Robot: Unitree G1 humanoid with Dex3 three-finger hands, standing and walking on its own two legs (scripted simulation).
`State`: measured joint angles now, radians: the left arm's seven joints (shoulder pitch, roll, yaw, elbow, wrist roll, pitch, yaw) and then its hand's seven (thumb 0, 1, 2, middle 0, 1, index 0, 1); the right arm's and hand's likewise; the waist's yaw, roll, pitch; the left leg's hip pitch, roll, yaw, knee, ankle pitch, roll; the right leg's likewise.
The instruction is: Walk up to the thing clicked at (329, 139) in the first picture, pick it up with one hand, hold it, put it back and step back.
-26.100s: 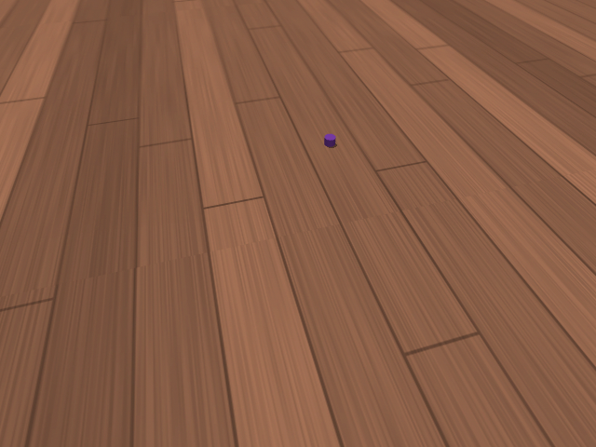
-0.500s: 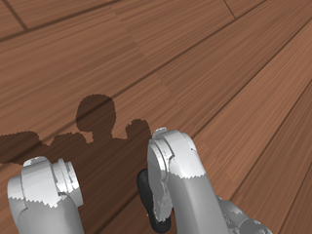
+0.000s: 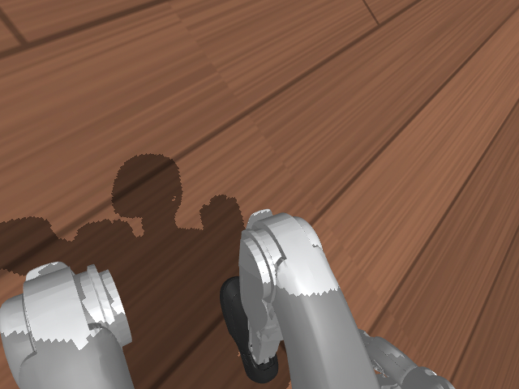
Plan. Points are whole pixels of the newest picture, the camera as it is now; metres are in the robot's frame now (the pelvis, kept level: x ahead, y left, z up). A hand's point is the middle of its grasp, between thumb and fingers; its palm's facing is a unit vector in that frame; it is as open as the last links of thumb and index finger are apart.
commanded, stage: open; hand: left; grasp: from above
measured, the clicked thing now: out of the picture +0.39 +0.39 -0.27
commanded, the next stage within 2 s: withdraw in 0.60 s
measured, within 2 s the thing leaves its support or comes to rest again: neither
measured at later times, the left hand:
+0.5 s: hand out of the picture +0.38 +0.38 -0.24, palm faces -0.45 -0.20 -0.87, open 13.8 cm
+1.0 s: hand out of the picture +0.41 +0.39 -0.18, palm faces -0.29 -0.14 -0.95, open 13.9 cm
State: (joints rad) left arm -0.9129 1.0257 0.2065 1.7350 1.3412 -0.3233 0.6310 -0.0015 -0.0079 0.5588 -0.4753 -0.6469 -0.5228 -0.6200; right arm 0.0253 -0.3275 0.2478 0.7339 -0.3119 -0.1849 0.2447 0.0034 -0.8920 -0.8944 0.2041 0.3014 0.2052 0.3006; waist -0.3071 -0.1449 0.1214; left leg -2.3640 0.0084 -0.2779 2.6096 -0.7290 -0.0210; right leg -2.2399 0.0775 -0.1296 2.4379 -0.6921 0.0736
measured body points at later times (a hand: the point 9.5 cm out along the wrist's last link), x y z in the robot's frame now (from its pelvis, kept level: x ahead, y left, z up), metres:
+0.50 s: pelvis +0.00 +0.00 +0.00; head +0.25 +0.15 +0.35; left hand +0.40 +0.38 -0.19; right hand +0.10 -0.26 -0.06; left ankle +0.06 +0.13 -0.25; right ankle +0.11 -0.13 -0.25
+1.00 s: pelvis +0.00 +0.00 +0.01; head +0.23 +0.13 +0.37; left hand +0.42 +0.40 -0.13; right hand +0.12 -0.26 -0.07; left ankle +0.06 +0.13 -0.25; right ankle +0.11 -0.13 -0.25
